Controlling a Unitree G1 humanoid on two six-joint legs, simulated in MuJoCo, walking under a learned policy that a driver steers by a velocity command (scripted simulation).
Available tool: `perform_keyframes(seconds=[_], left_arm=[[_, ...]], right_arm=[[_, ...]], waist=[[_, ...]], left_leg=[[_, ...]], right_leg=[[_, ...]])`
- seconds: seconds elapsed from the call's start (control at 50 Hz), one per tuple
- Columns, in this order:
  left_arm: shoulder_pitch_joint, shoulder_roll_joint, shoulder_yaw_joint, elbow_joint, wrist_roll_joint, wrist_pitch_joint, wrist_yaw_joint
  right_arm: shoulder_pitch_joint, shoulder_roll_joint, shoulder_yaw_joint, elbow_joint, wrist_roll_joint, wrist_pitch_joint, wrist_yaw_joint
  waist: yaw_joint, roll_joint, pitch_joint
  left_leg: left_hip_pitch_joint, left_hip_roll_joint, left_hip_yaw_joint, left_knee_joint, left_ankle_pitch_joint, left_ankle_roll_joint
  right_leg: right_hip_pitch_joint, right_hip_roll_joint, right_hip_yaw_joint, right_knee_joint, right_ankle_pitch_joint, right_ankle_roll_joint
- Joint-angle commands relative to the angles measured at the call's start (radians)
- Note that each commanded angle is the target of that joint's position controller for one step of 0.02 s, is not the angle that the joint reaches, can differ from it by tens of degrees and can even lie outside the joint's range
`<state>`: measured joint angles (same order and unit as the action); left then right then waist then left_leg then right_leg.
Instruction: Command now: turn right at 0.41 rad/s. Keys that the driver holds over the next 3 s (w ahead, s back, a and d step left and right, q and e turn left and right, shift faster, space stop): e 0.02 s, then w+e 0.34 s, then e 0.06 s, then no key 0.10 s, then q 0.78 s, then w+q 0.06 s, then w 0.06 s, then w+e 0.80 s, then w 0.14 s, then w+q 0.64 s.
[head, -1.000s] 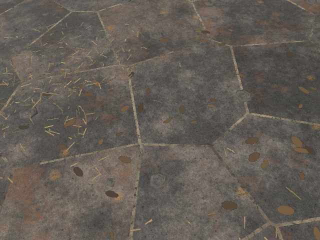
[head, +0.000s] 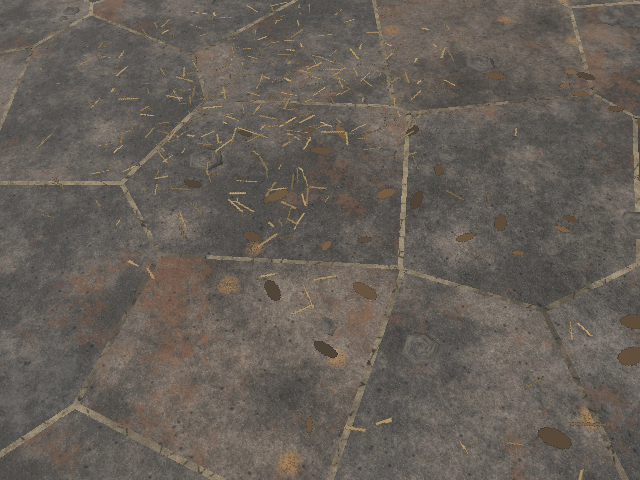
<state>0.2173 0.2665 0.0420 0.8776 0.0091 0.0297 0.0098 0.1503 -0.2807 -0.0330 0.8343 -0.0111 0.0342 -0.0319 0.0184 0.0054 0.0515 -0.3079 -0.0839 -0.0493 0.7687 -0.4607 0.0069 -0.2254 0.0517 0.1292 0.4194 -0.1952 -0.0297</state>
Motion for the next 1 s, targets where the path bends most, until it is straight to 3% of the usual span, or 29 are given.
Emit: perform_keyframes(seconds=[0.02,0.04,0.08,0.12,0.14,0.16,0.18,0.2,0.22,0.24,0.28,0.36,0.4,0.48,0.54,0.56,0.58,0.6,0.62,0.64,0.66,0.68,0.7,0.72,0.78,0.88,1.0], left_arm=[[0.005,0.188,0.060,-0.044,-0.001,0.006,0.007],[0.019,0.187,0.065,-0.041,-0.001,0.011,0.004],[0.004,0.195,0.076,-0.046,0.007,0.023,-0.006],[-0.091,0.194,0.084,-0.078,0.006,0.032,-0.015],[-0.117,0.168,0.081,-0.097,0.005,0.027,-0.012],[-0.077,0.080,0.061,-0.114,0.000,0.015,-0.011],[-0.128,0.082,0.053,-0.146,0.010,0.001,-0.008],[-0.143,0.152,0.065,-0.142,0.024,-0.008,-0.014],[-0.098,0.158,0.071,-0.116,0.021,-0.013,-0.030],[-0.054,0.151,0.070,-0.092,0.023,-0.015,-0.043],[-0.050,0.130,0.063,-0.083,0.035,-0.016,-0.063],[-0.152,0.100,0.048,-0.126,0.031,-0.014,-0.085],[-0.196,0.084,0.039,-0.150,0.033,-0.015,-0.091],[-0.279,0.015,0.001,-0.196,0.032,-0.025,-0.096],[-0.167,0.039,0.001,-0.161,0.030,-0.035,-0.073],[-0.049,0.059,0.008,-0.119,0.035,-0.047,-0.060],[0.076,0.075,0.011,-0.072,0.048,-0.064,-0.045],[0.201,0.146,0.022,-0.037,0.071,-0.077,-0.029],[0.207,0.193,0.028,-0.041,0.044,-0.078,-0.018],[0.190,0.177,0.036,-0.041,-0.010,-0.066,-0.011],[0.062,0.129,0.022,-0.059,-0.023,-0.058,-0.001],[-0.042,0.044,-0.007,-0.077,-0.017,-0.058,0.004],[-0.077,0.025,-0.017,-0.075,-0.011,-0.061,0.012],[-0.079,0.040,-0.013,-0.070,-0.005,-0.061,0.018],[-0.062,0.067,-0.001,-0.069,0.004,-0.070,0.022],[-0.047,0.061,0.007,-0.066,0.015,-0.051,0.036],[-0.015,0.111,0.028,-0.066,0.024,-0.031,0.031]], right_arm=[[-0.002,-0.069,-0.018,-0.062,0.004,-0.013,-0.003],[-0.001,-0.068,-0.015,-0.069,0.001,-0.017,0.000],[0.000,-0.069,-0.012,-0.084,0.000,-0.025,0.007],[0.112,-0.064,-0.012,-0.056,0.002,-0.034,0.001],[0.191,-0.102,-0.023,-0.031,-0.001,-0.040,-0.012],[0.250,-0.196,-0.040,-0.026,-0.008,-0.046,-0.026],[0.194,-0.303,-0.065,-0.044,-0.034,-0.051,-0.022],[0.135,-0.233,-0.052,-0.050,-0.040,-0.060,-0.019],[0.084,-0.173,-0.036,-0.061,-0.025,-0.069,-0.015],[0.063,-0.145,-0.028,-0.070,-0.019,-0.079,-0.011],[0.112,-0.126,-0.023,-0.056,-0.013,-0.100,-0.008],[0.256,-0.108,-0.025,-0.001,-0.016,-0.118,0.014],[0.269,-0.097,-0.021,0.012,-0.015,-0.117,0.014],[0.286,-0.094,-0.012,0.042,-0.008,-0.108,0.011],[0.310,-0.115,-0.013,0.080,0.001,-0.103,0.007],[0.305,-0.111,-0.009,0.090,0.005,-0.103,0.009],[0.287,-0.105,-0.003,0.094,0.018,-0.105,0.015],[0.291,-0.041,0.018,0.055,0.027,-0.111,0.020],[0.447,0.045,0.033,0.072,0.060,-0.094,0.016],[0.424,-0.056,0.001,0.111,0.043,-0.070,0.002],[0.361,-0.048,0.003,0.094,0.032,-0.061,0.003],[0.287,-0.044,0.003,0.089,0.007,-0.055,0.003],[0.262,-0.046,-0.005,0.090,-0.010,-0.044,0.008],[0.299,-0.032,-0.007,0.106,-0.022,-0.029,0.015],[0.331,0.011,-0.014,0.111,-0.013,-0.010,0.026],[0.195,-0.004,-0.032,0.039,-0.024,0.020,0.032],[0.112,0.000,-0.031,-0.039,-0.018,0.028,0.052]], waist=[[-0.001,-0.135,-0.073],[0.005,-0.140,-0.104],[0.001,-0.164,-0.103],[-0.083,-0.156,-0.071],[-0.123,-0.090,-0.050],[-0.119,0.153,-0.080],[-0.108,0.234,-0.008],[-0.057,0.082,0.056],[-0.018,0.067,0.063],[-0.003,0.081,0.053],[-0.023,0.102,0.044],[-0.078,0.089,0.059],[-0.079,0.089,0.085],[-0.089,0.119,0.063],[-0.043,0.171,-0.020],[0.010,0.156,-0.077],[0.081,0.117,-0.133],[0.106,-0.011,-0.268],[0.028,-0.161,-0.471],[0.053,-0.035,-0.462],[0.021,-0.110,-0.318],[-0.004,-0.071,-0.159],[-0.029,-0.081,-0.077],[-0.053,-0.092,-0.065],[-0.074,-0.071,-0.099],[-0.044,-0.133,-0.047],[-0.014,-0.109,-0.073]], left_leg=[[-0.121,0.012,0.005,0.027,-0.018,-0.034],[-0.095,0.013,0.012,-0.010,-0.021,-0.034],[-0.006,0.001,0.026,-0.118,-0.035,-0.022],[0.221,-0.012,0.046,-0.369,0.081,0.010],[0.382,0.031,0.004,-0.478,0.093,0.030],[0.485,0.296,-0.280,-0.606,-0.188,0.064],[0.342,0.483,-0.596,-0.713,-0.354,0.155],[0.259,0.464,-0.533,-0.695,-0.330,0.173],[0.245,0.405,-0.434,-0.686,-0.255,0.157],[0.268,0.353,-0.331,-0.684,-0.142,0.139],[0.300,0.307,-0.192,-0.675,0.035,0.133],[0.389,0.310,-0.071,-0.646,0.258,0.132],[0.386,0.309,0.003,-0.609,0.542,0.135],[0.312,0.274,0.132,-0.499,0.938,0.117],[0.316,0.279,0.126,-0.339,1.244,0.104],[0.295,0.276,0.111,-0.229,1.217,0.097],[0.209,0.250,0.127,-0.092,1.082,0.076],[-0.001,0.195,0.138,0.159,0.500,0.049],[-0.107,0.062,0.035,0.431,-0.240,0.033],[-0.079,0.070,-0.079,0.479,-0.170,0.030],[-0.127,0.102,-0.028,0.473,-0.120,0.023],[-0.132,0.137,-0.011,0.396,-0.056,0.018],[-0.089,0.144,-0.001,0.345,-0.006,0.011],[-0.032,0.134,0.025,0.348,0.032,0.002],[-0.012,0.111,0.048,0.362,0.065,-0.011],[-0.133,0.137,0.066,0.223,0.105,-0.020],[-0.070,0.129,0.112,0.036,0.040,0.009]], right_leg=[[0.139,-0.210,0.263,-0.089,0.335,-0.180],[0.136,-0.197,0.274,-0.100,0.195,-0.179],[0.052,-0.167,0.316,-0.141,-0.163,-0.176],[-0.135,-0.105,0.311,-0.122,-0.356,-0.130],[-0.295,-0.043,0.265,-0.045,-0.438,-0.072],[-0.427,0.058,0.099,0.263,-0.479,-0.022],[-0.548,0.104,0.020,0.424,-0.349,-0.006],[-0.520,0.002,0.061,0.515,-0.234,-0.017],[-0.495,-0.010,0.041,0.547,-0.167,-0.010],[-0.485,-0.018,0.013,0.588,-0.122,0.005],[-0.506,-0.039,-0.029,0.667,-0.062,0.019],[-0.611,-0.059,-0.055,0.666,-0.001,0.028],[-0.607,-0.060,-0.095,0.593,0.000,0.040],[-0.393,-0.032,-0.228,0.304,0.031,0.022],[-0.161,0.036,-0.259,0.171,0.037,-0.047],[-0.024,0.045,-0.230,0.101,0.098,-0.077],[0.171,-0.001,-0.196,-0.024,0.299,-0.103],[0.466,-0.268,0.020,0.046,0.711,-0.151],[0.631,-0.557,0.299,0.143,1.263,-0.302],[0.510,-0.501,0.200,0.109,1.159,-0.323],[0.352,-0.457,0.132,-0.003,0.820,-0.312],[0.187,-0.387,0.062,-0.092,0.628,-0.251],[0.074,-0.338,-0.009,-0.130,0.600,-0.205],[0.004,-0.309,-0.078,-0.143,0.606,-0.187],[-0.036,-0.306,-0.150,-0.151,0.566,-0.193],[-0.033,-0.321,-0.159,-0.204,0.106,-0.201],[0.014,-0.385,-0.161,-0.145,0.070,-0.213]])
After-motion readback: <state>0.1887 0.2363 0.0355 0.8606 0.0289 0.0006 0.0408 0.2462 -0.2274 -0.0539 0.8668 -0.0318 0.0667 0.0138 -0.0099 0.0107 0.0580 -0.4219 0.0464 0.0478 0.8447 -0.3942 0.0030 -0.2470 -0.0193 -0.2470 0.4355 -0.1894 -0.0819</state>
